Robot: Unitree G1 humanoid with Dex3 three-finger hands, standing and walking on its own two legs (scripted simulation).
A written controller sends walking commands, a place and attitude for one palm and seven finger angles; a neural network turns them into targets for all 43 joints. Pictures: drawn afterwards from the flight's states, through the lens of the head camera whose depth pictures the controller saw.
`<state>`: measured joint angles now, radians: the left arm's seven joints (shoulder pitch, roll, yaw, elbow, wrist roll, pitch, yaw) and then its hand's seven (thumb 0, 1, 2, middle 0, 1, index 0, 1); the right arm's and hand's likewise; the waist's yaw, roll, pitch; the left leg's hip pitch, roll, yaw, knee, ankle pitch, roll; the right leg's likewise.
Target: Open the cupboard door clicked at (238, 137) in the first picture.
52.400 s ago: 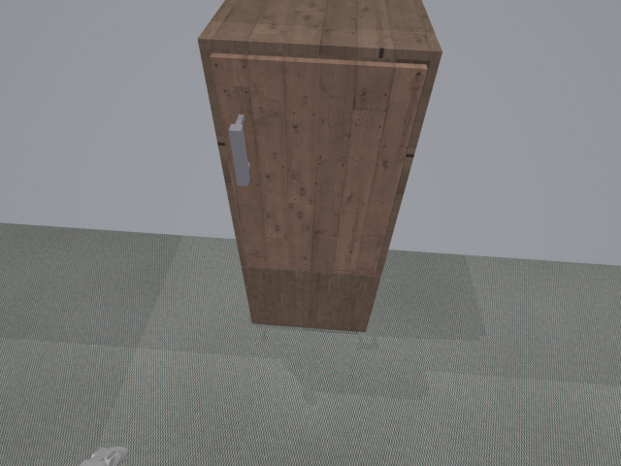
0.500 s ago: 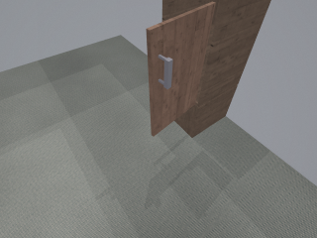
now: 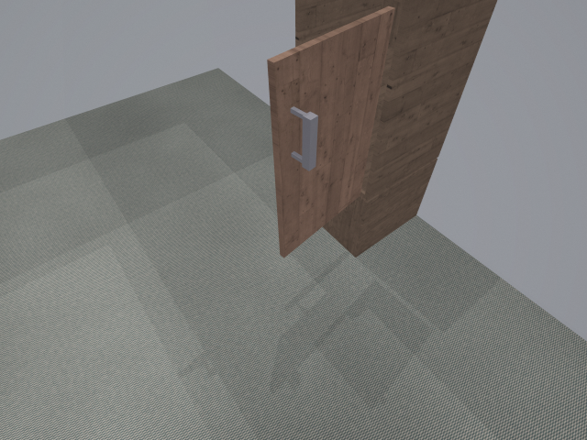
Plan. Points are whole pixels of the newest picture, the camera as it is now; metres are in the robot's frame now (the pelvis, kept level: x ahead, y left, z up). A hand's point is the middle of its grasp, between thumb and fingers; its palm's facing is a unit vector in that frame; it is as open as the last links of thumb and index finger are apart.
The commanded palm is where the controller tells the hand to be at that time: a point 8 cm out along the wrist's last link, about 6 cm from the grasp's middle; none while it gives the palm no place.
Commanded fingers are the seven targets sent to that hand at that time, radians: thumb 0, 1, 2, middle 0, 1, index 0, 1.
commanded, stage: let the arm hang, fingers relaxed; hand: left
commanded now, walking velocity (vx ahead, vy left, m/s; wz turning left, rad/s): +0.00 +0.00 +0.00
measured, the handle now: (302, 138) +0.68 +0.02 +0.02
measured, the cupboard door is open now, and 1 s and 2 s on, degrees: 98 98 98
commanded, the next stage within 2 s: look to check the result in 0.06 s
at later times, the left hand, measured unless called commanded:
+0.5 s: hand out of the picture +0.09 +0.22 -0.16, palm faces +0.01 -0.95 -0.31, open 7.4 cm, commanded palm none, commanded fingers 0.00 0.90 0.90 -0.20 -0.30 -0.20 -0.30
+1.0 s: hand out of the picture +0.11 +0.22 -0.16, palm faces -0.01 -0.95 -0.31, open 7.4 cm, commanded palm none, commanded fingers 0.00 0.90 0.90 -0.20 -0.30 -0.20 -0.30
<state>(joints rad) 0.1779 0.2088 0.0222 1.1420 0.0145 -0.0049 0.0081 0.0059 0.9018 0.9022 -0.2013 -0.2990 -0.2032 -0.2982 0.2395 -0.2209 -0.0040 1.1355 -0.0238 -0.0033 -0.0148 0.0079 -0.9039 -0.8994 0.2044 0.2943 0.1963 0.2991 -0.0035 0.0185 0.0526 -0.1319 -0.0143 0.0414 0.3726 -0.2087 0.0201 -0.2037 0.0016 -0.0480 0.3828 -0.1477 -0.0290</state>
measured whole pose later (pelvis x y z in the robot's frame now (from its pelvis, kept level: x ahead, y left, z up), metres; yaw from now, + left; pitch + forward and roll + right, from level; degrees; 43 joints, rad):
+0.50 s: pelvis +0.03 -0.01 +0.00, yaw +0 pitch -1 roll +0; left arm 0.12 0.27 0.02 1.14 0.01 -0.02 0.01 0.01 0.90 0.90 -0.20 -0.30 -0.20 -0.30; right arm 0.15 -0.27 0.00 1.13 -0.02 -0.01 -0.01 0.01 -0.90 -0.90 0.21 0.29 0.20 0.30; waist 0.00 0.03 0.06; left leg -0.08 0.00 0.03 0.32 -0.22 0.01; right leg -0.15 0.02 -0.06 0.34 -0.17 -0.04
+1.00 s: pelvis +0.04 -0.01 +0.00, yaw +0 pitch -1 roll +0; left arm 0.10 0.28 0.02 1.14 0.01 -0.02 0.00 0.01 0.90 0.90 -0.20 -0.30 -0.20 -0.30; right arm 0.14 -0.30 0.00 1.14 -0.02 0.00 -0.01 0.01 -0.90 -0.90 0.21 0.29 0.20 0.30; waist -0.01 0.02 0.06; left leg -0.05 0.01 0.03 0.29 -0.22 -0.01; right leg -0.13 0.03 -0.06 0.31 -0.17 -0.05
